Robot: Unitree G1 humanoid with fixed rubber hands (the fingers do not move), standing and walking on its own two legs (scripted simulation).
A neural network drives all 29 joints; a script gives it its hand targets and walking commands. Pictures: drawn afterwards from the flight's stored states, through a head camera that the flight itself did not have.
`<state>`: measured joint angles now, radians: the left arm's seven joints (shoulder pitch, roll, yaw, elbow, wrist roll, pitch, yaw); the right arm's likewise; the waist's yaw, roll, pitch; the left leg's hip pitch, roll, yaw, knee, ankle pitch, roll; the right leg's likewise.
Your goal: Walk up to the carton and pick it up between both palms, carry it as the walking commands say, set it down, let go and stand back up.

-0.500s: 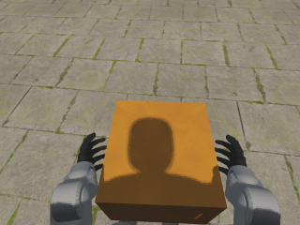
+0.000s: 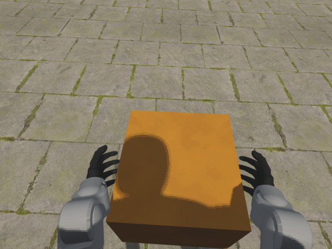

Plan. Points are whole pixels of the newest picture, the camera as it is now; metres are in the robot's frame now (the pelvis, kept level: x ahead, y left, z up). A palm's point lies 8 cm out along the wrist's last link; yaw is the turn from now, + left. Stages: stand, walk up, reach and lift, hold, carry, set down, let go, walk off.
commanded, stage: carry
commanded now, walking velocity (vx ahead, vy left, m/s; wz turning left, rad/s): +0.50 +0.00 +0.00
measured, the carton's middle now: (176, 176) +0.31 -0.01 -0.02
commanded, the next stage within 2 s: none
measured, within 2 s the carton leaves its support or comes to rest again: neither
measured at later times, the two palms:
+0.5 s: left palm (123, 71) +0.61 +0.15 +0.08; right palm (227, 71) +0.62 -0.18 +0.09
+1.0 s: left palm (129, 41) +0.82 +0.15 +0.07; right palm (215, 43) +0.81 -0.18 +0.07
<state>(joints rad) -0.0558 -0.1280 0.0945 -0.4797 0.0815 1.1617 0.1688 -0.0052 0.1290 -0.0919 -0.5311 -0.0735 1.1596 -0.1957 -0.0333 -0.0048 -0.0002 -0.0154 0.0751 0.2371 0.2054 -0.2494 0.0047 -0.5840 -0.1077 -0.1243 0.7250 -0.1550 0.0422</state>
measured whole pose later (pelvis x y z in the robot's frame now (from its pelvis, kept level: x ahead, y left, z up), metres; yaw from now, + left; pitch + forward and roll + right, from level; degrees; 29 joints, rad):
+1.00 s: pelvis +0.56 -0.01 -0.01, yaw +0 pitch +5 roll +0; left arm -0.13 -0.13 0.14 -0.32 0.11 1.14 0.16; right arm -0.11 0.13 -0.12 -0.35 -0.13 1.14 -0.17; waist -0.01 -0.02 -0.10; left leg -0.29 0.05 0.23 0.51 -0.26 0.02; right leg -0.14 -0.09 -0.14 0.47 -0.33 0.06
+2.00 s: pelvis +0.82 -0.09 -0.01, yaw -2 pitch +2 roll +1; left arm -0.07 -0.13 0.14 -0.44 0.08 1.18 0.16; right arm -0.04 0.13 -0.06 -0.45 -0.10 1.17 -0.20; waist -0.03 -0.02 -0.02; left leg -0.30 0.09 0.25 0.47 -0.19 0.03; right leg -0.36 -0.04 -0.07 1.15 -0.45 0.00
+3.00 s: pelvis +1.42 -0.33 +0.00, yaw +2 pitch +2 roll -2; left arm -0.10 -0.13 0.12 -0.46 0.09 1.20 0.16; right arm -0.04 0.13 -0.09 -0.53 -0.08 1.20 -0.21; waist -0.04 -0.01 -0.02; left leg -0.01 0.17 0.23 0.25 -0.26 -0.08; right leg -0.51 -0.11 -0.11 0.63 -0.18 0.04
